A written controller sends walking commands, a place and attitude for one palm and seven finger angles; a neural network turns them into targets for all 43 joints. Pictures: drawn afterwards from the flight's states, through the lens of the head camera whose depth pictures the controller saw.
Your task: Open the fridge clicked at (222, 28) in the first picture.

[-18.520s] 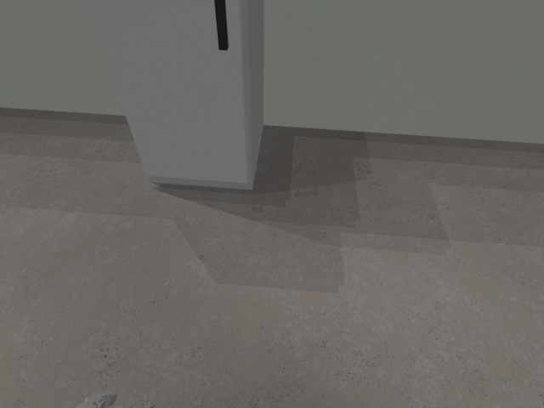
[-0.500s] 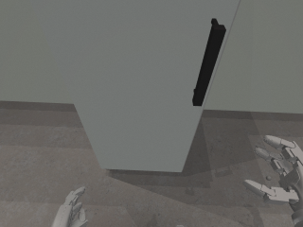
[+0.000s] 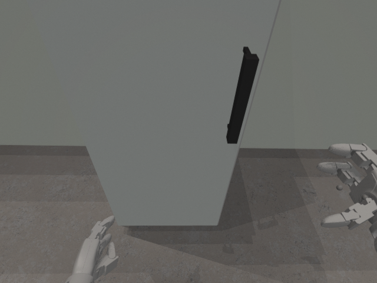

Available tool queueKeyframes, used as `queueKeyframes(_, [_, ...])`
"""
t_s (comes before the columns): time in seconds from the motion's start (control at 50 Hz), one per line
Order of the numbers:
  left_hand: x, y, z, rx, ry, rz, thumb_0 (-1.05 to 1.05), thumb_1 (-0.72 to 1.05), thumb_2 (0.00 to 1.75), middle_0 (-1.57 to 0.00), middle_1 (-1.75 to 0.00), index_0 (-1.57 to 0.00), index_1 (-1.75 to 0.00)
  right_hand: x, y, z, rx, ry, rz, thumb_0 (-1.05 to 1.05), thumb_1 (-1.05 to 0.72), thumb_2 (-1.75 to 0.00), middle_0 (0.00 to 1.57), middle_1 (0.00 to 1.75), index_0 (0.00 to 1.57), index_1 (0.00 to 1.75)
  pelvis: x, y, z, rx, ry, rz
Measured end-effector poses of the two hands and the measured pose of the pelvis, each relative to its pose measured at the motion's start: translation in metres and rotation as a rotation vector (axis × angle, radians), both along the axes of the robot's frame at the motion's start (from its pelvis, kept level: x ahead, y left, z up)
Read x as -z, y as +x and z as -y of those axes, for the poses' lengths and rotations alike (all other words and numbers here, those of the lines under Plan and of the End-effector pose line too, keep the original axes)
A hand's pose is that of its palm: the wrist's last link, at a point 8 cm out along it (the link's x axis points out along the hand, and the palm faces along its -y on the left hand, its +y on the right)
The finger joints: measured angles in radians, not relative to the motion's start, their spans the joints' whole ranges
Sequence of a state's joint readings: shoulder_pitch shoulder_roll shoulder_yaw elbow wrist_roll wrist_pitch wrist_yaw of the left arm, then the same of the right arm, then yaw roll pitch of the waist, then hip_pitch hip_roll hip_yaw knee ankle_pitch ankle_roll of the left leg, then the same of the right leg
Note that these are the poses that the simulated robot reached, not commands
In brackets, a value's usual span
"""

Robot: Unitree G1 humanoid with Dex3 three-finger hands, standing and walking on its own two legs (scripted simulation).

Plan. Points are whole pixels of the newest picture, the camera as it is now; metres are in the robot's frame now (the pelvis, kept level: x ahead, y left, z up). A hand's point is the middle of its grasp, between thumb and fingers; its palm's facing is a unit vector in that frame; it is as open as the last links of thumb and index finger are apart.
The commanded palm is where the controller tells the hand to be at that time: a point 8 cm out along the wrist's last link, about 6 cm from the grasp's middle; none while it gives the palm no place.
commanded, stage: raise the hand to about handle height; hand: right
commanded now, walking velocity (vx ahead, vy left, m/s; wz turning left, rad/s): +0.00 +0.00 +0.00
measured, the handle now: (238, 99) +0.52 -0.13 +0.14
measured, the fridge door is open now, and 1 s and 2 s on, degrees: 0 0 0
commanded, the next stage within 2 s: move the hooked fingers beside the handle in 0.66 s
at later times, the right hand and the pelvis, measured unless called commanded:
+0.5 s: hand (338, 169) +0.28 -0.26 +0.17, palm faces +0.08 +1.00 -0.04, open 14.0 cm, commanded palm +0.25 -0.31 +0.17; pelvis +0.00 +0.01 +0.01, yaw +1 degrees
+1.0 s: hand (325, 158) +0.30 -0.25 +0.16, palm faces +0.06 +1.00 -0.02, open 14.0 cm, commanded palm +0.28 -0.29 +0.17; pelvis +0.00 +0.01 +0.01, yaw +0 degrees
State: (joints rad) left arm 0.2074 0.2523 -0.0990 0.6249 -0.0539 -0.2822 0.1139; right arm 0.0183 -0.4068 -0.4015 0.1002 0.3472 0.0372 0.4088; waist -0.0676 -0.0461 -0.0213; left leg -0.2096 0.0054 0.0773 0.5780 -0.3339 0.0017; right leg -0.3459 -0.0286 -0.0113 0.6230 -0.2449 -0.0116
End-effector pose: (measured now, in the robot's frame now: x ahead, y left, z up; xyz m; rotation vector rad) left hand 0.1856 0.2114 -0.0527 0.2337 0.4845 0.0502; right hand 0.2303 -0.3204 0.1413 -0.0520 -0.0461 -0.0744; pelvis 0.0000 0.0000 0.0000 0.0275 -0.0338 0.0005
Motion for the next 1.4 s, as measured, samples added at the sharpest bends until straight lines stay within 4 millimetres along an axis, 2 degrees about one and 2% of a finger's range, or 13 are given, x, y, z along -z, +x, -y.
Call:
queueKeyframes(0.12, [0.001, -0.008, -0.003, -0.004, 0.002, -0.028, 0.01, 0.9, 0.89, -0.2, -0.3, -0.21, -0.3, -0.025, 0.007, 0.009, 0.024, -0.009, 0.058, -0.02, 0.5, -0.3, 0.3, 1.2, 0.3, 1.2, -0.004, -0.002, -0.004, 0.003, 0.0, 0.019])
queueKeyframes(0.22, [0.003, -0.013, -0.01, -0.024, -0.001, -0.04, 0.01, 0.9, 0.89, -0.2, -0.3, -0.21, -0.3, -0.038, 0.017, 0.01, 0.003, -0.016, 0.033, -0.02, 0.5, -0.3, 0.3, 1.2, 0.3, 1.2, -0.006, -0.003, -0.005, 0.001, -0.003, 0.024])
queueKeyframes(0.38, [0.002, -0.02, -0.025, -0.056, 0.0, -0.05, 0.01, 0.9, 0.89, -0.2, -0.3, -0.21, -0.3, -0.021, 0.024, -0.001, -0.026, 0.016, -0.034, -0.02, 0.51, -0.3, 0.3, 1.2, 0.3, 1.2, -0.007, -0.001, -0.007, -0.013, -0.01, 0.014])
queueKeyframes(0.46, [0.0, -0.019, -0.028, -0.059, 0.01, -0.047, 0.01, 0.9, 0.89, -0.2, -0.3, -0.21, -0.3, -0.022, 0.021, -0.006, -0.006, 0.013, 0.007, -0.02, 0.5, -0.3, 0.3, 1.2, 0.3, 1.2, -0.007, 0.001, -0.009, -0.016, -0.011, 0.02])
queueKeyframes(0.6, [-0.001, -0.012, -0.027, -0.055, 0.009, -0.038, 0.01, 0.9, 0.89, -0.2, -0.3, -0.21, -0.29, -0.031, 0.022, -0.002, 0.021, 0.005, 0.023, -0.02, 0.51, -0.3, 0.3, 1.2, 0.3, 1.2, -0.008, 0.003, -0.011, -0.011, -0.012, 0.028])
queueKeyframes(0.72, [-0.001, -0.007, -0.025, -0.053, -0.004, -0.032, 0.01, 0.9, 0.89, -0.2, -0.3, -0.21, -0.3, -0.024, 0.025, -0.004, -0.005, 0.017, -0.025, -0.02, 0.51, -0.3, 0.3, 1.2, 0.3, 1.2, -0.008, 0.003, -0.012, -0.013, -0.013, 0.018])
queueKeyframes(0.86, [-0.002, -0.005, -0.023, -0.049, -0.001, -0.031, 0.01, 0.9, 0.89, -0.2, -0.3, -0.21, -0.3, -0.023, 0.028, -0.01, -0.006, 0.026, 0.004, -0.02, 0.51, -0.3, 0.3, 1.2, 0.3, 1.2, -0.008, 0.004, -0.011, -0.012, -0.012, 0.021])
queueKeyframes(1.14, [0.005, -0.016, -0.025, -0.085, 0.001, -0.081, 0.01, 0.9, 0.89, -0.2, -0.3, -0.21, -0.3, -0.025, 0.071, -0.029, -0.043, 0.039, -0.013, -0.02, 0.51, -0.3, 0.3, 1.2, 0.3, 1.2, -0.008, 0.005, -0.009, -0.016, -0.016, 0.001])
queueKeyframes(1.28, [0.01, -0.025, -0.032, -0.114, 0.003, -0.114, 0.01, 0.9, 0.89, -0.2, -0.3, -0.21, -0.3, -0.024, 0.087, -0.033, -0.03, 0.046, -0.024, -0.02, 0.51, -0.3, 0.3, 1.2, 0.3, 1.2, -0.008, 0.008, -0.009, -0.024, -0.018, -0.009])
queueKeyframes(1.4, [0.013, -0.032, -0.039, -0.138, 0.018, -0.152, 0.01, 0.9, 0.89, -0.2, -0.3, -0.21, -0.3, -0.016, 0.1, -0.033, -0.02, 0.055, -0.055, -0.02, 0.51, -0.3, 0.3, 1.2, 0.3, 1.2, -0.008, 0.01, -0.01, -0.026, -0.018, -0.02])
